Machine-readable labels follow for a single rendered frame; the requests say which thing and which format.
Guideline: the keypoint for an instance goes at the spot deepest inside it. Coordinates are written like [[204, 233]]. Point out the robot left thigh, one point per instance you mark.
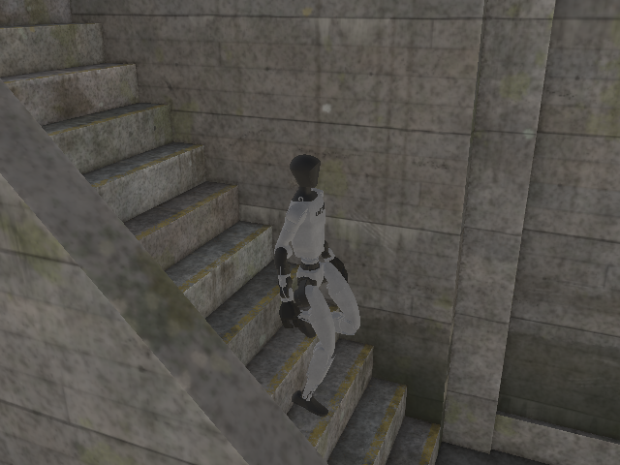
[[341, 293]]

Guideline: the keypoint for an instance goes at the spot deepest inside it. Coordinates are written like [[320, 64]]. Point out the robot right forearm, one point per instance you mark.
[[280, 259]]

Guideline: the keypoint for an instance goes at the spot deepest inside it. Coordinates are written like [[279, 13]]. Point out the robot right upper arm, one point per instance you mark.
[[295, 216]]

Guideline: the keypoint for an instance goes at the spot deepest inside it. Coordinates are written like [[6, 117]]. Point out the robot left hand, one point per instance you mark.
[[340, 266]]

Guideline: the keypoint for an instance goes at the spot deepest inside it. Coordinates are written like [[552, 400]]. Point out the robot left forearm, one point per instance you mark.
[[327, 253]]

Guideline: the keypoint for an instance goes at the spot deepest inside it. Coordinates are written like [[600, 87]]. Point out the robot right hand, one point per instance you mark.
[[289, 311]]

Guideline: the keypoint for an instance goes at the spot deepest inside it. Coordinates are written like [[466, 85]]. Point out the right robot shin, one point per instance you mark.
[[317, 370]]

